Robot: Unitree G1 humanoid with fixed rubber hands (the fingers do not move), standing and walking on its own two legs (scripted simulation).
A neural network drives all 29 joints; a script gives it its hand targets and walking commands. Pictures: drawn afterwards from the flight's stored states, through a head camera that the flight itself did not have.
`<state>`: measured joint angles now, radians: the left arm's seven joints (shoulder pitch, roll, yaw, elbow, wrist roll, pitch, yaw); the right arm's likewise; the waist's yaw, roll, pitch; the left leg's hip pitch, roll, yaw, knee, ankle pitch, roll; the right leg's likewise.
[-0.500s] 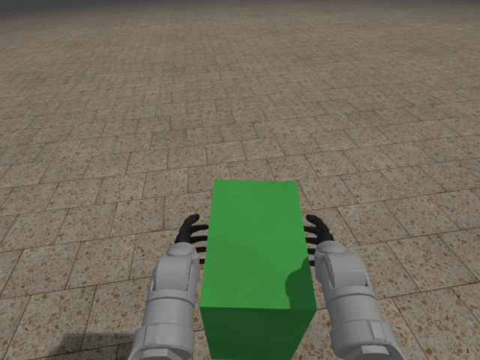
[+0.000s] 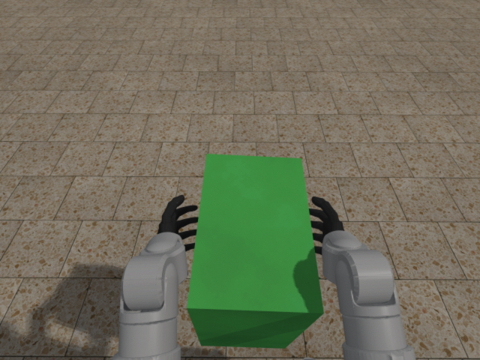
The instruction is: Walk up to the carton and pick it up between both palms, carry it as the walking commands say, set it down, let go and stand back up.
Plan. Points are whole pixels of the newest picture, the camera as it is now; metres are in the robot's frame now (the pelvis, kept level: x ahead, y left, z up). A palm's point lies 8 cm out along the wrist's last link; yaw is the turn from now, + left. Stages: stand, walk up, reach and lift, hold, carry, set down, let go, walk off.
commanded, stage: carry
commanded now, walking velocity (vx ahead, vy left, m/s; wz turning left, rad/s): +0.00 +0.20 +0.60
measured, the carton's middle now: (248, 257) +0.30 +0.02 -0.01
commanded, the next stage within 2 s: none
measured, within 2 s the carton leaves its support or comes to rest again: neither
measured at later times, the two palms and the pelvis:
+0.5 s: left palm (35, 290) +0.19 +0.28 +0.12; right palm (236, 262) +0.24 +0.04 +0.10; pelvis -0.07 +0.10 +0.01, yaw +13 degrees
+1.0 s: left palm out of the picture +0.05 +0.52 +0.09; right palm (26, 337) +0.15 +0.30 +0.08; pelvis -0.16 +0.29 +0.00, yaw +26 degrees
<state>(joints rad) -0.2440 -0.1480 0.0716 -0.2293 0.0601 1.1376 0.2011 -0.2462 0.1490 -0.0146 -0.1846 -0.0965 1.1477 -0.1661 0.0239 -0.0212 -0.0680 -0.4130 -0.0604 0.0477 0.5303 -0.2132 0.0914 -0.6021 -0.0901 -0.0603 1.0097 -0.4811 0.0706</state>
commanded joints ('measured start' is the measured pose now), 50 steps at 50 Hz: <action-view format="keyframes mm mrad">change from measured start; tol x32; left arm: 1 -493 -1008 -733 -137 -434 37 -287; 50 -321 -1016 -595 9 -340 55 -298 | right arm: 1 -389 966 540 -175 316 10 229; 50 -483 973 596 -159 377 58 258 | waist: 1 -49 87 -351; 27 -12 -410 -297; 32 -39 456 -212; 48 -1 194 -301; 50 24 -466 -405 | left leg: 1 315 216 -221 -85 533 132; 10 -93 64 -132 -126 231 -137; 12 -341 46 -80 488 -291 -137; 28 9 49 141 57 -107 -128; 32 386 399 -378 -75 931 42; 44 373 227 -251 -131 434 0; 48 -52 88 -89 -200 773 -390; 50 -209 27 -100 725 -243 -314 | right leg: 1 -36 30 -35 -32 36 -25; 9 424 58 -77 -559 178 -91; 13 560 -554 322 -754 490 -294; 28 493 -354 -129 -537 551 -61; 32 -195 -75 -112 155 -284 92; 40 -158 -43 -27 299 88 27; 48 493 60 -165 -483 27 -90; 50 599 -452 274 -634 489 -277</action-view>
